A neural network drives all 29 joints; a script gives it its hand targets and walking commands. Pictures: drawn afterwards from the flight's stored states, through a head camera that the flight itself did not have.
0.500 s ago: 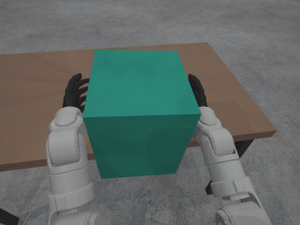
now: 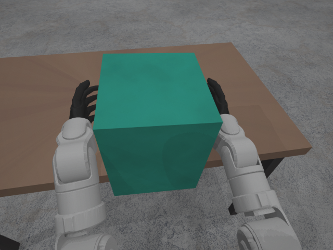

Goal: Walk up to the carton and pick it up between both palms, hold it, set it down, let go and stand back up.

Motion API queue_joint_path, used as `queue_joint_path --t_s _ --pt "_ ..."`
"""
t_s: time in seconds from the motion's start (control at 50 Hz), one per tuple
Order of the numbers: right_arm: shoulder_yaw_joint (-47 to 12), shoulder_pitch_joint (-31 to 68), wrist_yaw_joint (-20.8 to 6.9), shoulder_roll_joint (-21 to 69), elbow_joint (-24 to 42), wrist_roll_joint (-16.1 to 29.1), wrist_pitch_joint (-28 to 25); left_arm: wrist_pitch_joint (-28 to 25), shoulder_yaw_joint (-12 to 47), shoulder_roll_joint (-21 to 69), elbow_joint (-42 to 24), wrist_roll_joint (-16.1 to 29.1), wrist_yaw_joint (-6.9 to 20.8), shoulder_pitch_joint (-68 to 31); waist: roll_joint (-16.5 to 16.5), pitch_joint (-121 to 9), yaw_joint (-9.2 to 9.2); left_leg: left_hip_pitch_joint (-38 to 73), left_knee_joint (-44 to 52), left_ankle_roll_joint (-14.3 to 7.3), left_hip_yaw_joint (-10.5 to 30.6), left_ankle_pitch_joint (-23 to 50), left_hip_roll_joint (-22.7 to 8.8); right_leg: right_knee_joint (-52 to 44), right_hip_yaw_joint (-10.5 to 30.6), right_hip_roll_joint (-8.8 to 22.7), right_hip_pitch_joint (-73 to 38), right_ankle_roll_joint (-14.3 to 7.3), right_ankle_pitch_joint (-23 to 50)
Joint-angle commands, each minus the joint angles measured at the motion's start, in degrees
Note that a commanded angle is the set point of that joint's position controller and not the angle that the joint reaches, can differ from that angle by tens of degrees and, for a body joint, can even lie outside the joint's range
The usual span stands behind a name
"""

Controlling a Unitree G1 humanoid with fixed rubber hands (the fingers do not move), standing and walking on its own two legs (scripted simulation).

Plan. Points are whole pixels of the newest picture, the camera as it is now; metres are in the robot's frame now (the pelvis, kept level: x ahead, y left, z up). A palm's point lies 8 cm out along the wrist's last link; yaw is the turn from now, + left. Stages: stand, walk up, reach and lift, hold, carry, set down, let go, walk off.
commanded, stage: set down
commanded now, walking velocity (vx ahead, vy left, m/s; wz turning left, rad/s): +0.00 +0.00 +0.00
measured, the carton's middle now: (153, 126) +0.37 +0.00 +0.11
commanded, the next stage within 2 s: none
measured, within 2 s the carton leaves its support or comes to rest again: rests again in 1.22 s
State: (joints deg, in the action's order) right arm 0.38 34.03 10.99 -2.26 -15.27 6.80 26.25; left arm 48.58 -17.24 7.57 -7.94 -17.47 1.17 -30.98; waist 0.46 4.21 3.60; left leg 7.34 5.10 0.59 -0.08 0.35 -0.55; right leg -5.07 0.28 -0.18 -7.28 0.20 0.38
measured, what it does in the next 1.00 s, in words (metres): stands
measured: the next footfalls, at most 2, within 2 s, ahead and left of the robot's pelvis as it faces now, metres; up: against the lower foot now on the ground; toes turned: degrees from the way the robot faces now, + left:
none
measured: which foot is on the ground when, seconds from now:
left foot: down 0.00-1.00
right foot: down 0.00-1.00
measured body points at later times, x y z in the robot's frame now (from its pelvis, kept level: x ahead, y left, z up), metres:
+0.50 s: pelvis +0.00 +0.00 +0.00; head +0.03 -0.01 +0.45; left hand +0.40 +0.14 +0.16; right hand +0.42 -0.15 +0.14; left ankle -0.02 +0.12 -0.76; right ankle -0.02 -0.12 -0.76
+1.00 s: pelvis +0.00 +0.00 +0.00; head +0.02 -0.02 +0.45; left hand +0.41 +0.14 +0.13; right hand +0.43 -0.16 +0.13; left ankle -0.02 +0.12 -0.76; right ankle -0.02 -0.12 -0.76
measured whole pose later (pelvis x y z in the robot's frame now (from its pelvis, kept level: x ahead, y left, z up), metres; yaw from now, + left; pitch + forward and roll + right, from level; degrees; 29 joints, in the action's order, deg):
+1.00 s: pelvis +0.00 +0.00 +0.00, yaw +2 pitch +6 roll +0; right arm 16.1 46.0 1.1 -0.8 -41.3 -9.8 12.2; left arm 28.9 -23.8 9.1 20.5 -18.3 -2.8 -40.0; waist 2.2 -3.7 3.2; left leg -3.3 5.2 0.7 2.4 2.4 -0.5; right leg -5.1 -2.2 -0.2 2.4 -0.1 1.5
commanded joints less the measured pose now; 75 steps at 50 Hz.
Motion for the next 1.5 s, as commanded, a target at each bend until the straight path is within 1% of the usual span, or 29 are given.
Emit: queue_joint_path --t_s 0.0,0.04,0.08,0.16,0.18,0.22,0.24,0.26,0.3,0.34,0.42,0.44,0.56,0.58,0.62,0.66,0.7,0.76,0.82,0.9,0.92,0.96,1.08,1.16,1.2,1.24,1.36,1.42,1.48 --pt "-17.7 36.4 -6.3 18.2 12.3 3.8 -3.8 -1.1 18.8 17.6 -3.5 8.2 6.4 -27.6 -1.3 -25.9 -0.52 7.5 -2.9 0.7 -1.2 23.7 2.0 6.2 -1.2 -2.6 -11.0 3.8 26.4" --pt "-16.7 36.2 -6.5 17.6 10.9 3.3 -3.7 -0.9 17.8 16.6 -0.9 7.9 6.5 -27.2 -1.2 -24.2 -0.57 6.9 -2.9 0.2 -1.4 21.5 2.1 5.9 -1.1 -2.5 -10.4 3.8 25.0" --pt "-16.0 37.9 -6.7 17.4 10.0 3.1 -4.1 -1.4 16.0 15.6 0.9 7.4 6.5 -28.4 -1.9 -23.7 -1.51 4.9 -1.8 -0.3 -1.3 18.6 1.9 6.2 -0.8 -2.1 -10.9 4.3 23.1" --pt "-15.6 39.3 -7.9 18.8 8.8 2.1 -5.4 -3.7 16.2 17.4 0.2 7.8 6.0 -30.2 -2.2 -28.3 -1.41 4.4 -1.1 -0.4 -1.4 19.3 1.9 6.7 -1.0 -2.2 -12.5 4.5 25.2" --pt "-15.1 40.1 -8.2 19.0 8.6 1.6 -5.7 -4.2 17.0 18.2 0.5 8.2 5.8 -31.3 -1.5 -29.2 -0.54 4.9 -1.4 -0.3 -1.2 20.3 1.9 6.6 -1.1 -2.3 -12.1 4.3 26.1" --pt "-13.8 40.7 -8.8 19.0 6.8 0.7 -6.5 -5.1 17.4 18.8 1.7 8.0 5.4 -32.4 -0.4 -31.0 -0.19 5.8 -2.1 0.3 -0.9 22.1 2.2 6.4 -1.5 -2.6 -10.8 4.0 26.6" --pt "-12.9 40.3 -9.1 19.1 5.7 -0.2 -6.7 -5.4 17.7 19.1 1.9 8.1 5.2 -32.7 0.5 -31.6 0.82 7.3 -2.6 0.6 -0.9 22.7 2.3 6.1 -1.6 -2.8 -9.7 3.9 26.9" --pt "-12.7 39.8 -9.2 19.7 5.0 -0.7 -7.0 -5.8 17.1 18.7 2.3 7.7 5.1 -32.3 0.2 -32.4 0.19 7.5 -3.2 0.6 -1.0 23.6 2.4 6.1 -1.7 -2.7 -9.8 3.8 27.6" --pt "-11.5 41.4 -9.7 19.3 3.9 -2.1 -7.4 -6.5 16.6 18.3 3.8 7.6 5.0 -33.4 -0.3 -33.2 0.92 6.9 -3.0 0.5 -1.0 23.0 2.6 6.1 -2.0 -2.7 -9.2 4.3 27.8" --pt "-10.1 40.1 -10.0 19.4 0.5 -3.2 -7.5 -6.9 16.2 18.3 4.9 7.0 5.0 -33.8 0.7 -30.8 1.35 6.3 -2.8 0.7 -1.0 23.0 2.6 5.7 -2.2 -3.0 -8.4 3.9 27.8" --pt "-8.7 40.8 -11.0 19.9 -1.3 -4.6 -8.3 -8.2 14.8 18.7 8.0 6.3 5.1 -33.2 0.2 -30.9 0.62 5.2 -2.9 0.6 -0.5 23.1 2.8 5.1 -2.5 -2.9 -8.0 4.1 27.5" --pt "-7.9 41.5 -11.4 19.6 -1.4 -5.2 -8.6 -8.6 14.5 18.8 8.6 5.9 5.1 -33.5 0.3 -31.5 0.91 5.1 -2.6 0.6 -0.5 22.7 2.8 5.1 -2.7 -3.0 -8.1 4.2 27.2" --pt "-7.1 44.8 -13.7 20.7 -3.4 -7.1 -11.0 -11.8 13.2 19.8 11.0 5.1 3.6 -35.7 -1.3 -34.9 -0.13 4.7 -2.3 0.3 -0.3 24.9 2.7 5.4 -3.0 -3.3 -7.5 4.2 29.6" --pt "-6.5 44.8 -13.9 21.0 -4.8 -7.6 -11.3 -12.4 13.5 20.2 11.3 5.1 3.3 -36.2 -0.7 -35.3 0.14 4.6 -2.1 0.4 -0.2 24.4 2.7 5.2 -3.2 -3.3 -7.2 3.9 29.2" --pt "-6.1 45.2 -14.5 21.3 -7.0 -8.1 -11.9 -13.5 12.7 20.3 12.9 4.6 2.8 -36.7 -1.4 -35.2 -0.52 3.8 -1.7 0.2 -0.1 23.7 2.5 5.0 -3.2 -3.4 -6.8 4.1 27.8" --pt "-4.6 45.0 -15.1 21.0 -9.8 -9.4 -12.5 -14.4 12.2 20.2 14.6 4.0 2.3 -37.2 -0.8 -34.5 -0.16 2.9 -1.8 0.4 0.0 22.7 2.4 4.4 -3.2 -3.4 -6.1 3.8 26.0" --pt "-4.0 45.5 -15.3 21.6 -10.8 -10.3 -13.2 -15.5 11.6 20.5 16.6 4.1 1.9 -37.6 -1.7 -35.4 -0.3 2.7 -1.9 0.1 -0.1 22.0 2.4 4.3 -3.2 -3.4 -6.0 3.7 25.8" --pt "-3.5 46.2 -15.6 23.1 -11.2 -11.0 -14.3 -17.6 12.9 22.0 17.4 4.4 1.5 -38.4 -1.2 -38.4 -0.05 2.0 -1.8 -0.1 0.1 22.9 2.6 4.6 -3.3 -3.3 -6.3 3.5 27.3" --pt "-2.0 46.6 -15.9 24.2 -14.4 -12.7 -15.4 -20.1 12.8 22.6 19.1 4.6 1.1 -40.9 -1.4 -40.0 0.59 0.8 -1.6 -0.1 0.0 22.6 2.6 4.3 -3.5 -3.3 -6.1 3.5 27.6" --pt "-0.8 46.9 -15.8 24.6 -17.9 -13.9 -16.4 -22.6 11.2 22.0 23.4 3.7 0.7 -41.8 -0.9 -38.4 -0.15 -3.1 -0.5 -1.0 0.1 20.1 2.9 4.5 -3.1 -3.0 -7.8 3.5 28.0" --pt "-0.1 46.6 -15.9 24.5 -19.2 -14.4 -16.5 -23.1 10.9 21.8 24.1 3.5 0.5 -42.4 -0.4 -37.9 0.15 -3.1 -0.2 -0.8 0.1 19.0 2.8 4.2 -3.2 -3.0 -7.3 3.2 26.4" --pt "0.9 47.4 -16.1 24.8 -20.0 -14.9 -16.9 -24.4 11.1 22.0 25.0 3.8 0.3 -43.9 -0.6 -38.7 0.19 -3.4 -0.3 -0.9 0.2 17.9 2.6 3.7 -3.3 -3.1 -5.7 2.8 23.5" --pt "2.4 47.8 -16.6 26.0 -22.3 -16.8 -17.8 -27.3 9.1 22.7 30.5 3.2 0.2 -44.1 -2.1 -39.4 -0.4 -6.0 0.3 -1.6 0.5 17.5 2.4 3.8 -3.2 -2.9 -6.8 2.7 24.3" --pt "3.8 48.1 -17.0 26.3 -24.3 -18.0 -18.4 -29.1 8.6 22.9 31.8 2.8 -0.1 -46.0 -1.6 -39.7 -0.14 -6.2 0.3 -1.7 0.6 17.1 2.2 3.4 -3.2 -3.0 -5.5 2.5 23.0" --pt "3.5 47.9 -17.2 27.0 -24.6 -17.5 -18.9 -30.0 8.5 22.9 31.9 2.8 -0.4 -46.3 -1.1 -40.8 -0.79 -6.4 0.1 -1.7 0.6 18.2 2.2 3.6 -3.1 -2.9 -5.5 2.3 23.4" --pt "3.4 47.8 -17.4 27.5 -25.2 -17.7 -19.1 -30.6 8.1 23.1 32.1 2.8 -0.7 -46.6 -2.0 -40.7 -0.8 -6.5 0.0 -1.8 0.5 18.2 2.2 3.7 -3.2 -3.0 -5.8 2.2 23.8" --pt "4.9 45.7 -17.3 26.9 -26.6 -19.0 -19.7 -31.9 6.9 22.4 34.8 1.8 -0.1 -45.0 -1.5 -38.7 -1.07 -8.4 0.7 -2.4 0.4 16.0 2.3 3.6 -2.9 -3.0 -5.9 2.4 22.7" --pt "5.2 44.5 -17.2 26.9 -26.9 -20.1 -19.8 -32.7 6.1 22.6 35.7 1.5 0.2 -44.0 -2.8 -38.5 -0.84 -9.4 1.1 -2.4 0.7 15.9 2.3 3.7 -2.9 -2.8 -6.7 2.6 23.6" --pt "5.5 42.8 -17.3 27.2 -27.8 -20.0 -20.1 -33.5 5.7 22.1 36.4 0.9 0.5 -43.1 -2.0 -37.7 -1.05 -10.5 1.4 -2.5 0.5 15.1 2.5 3.8 -2.6 -2.6 -7.2 2.6 23.8"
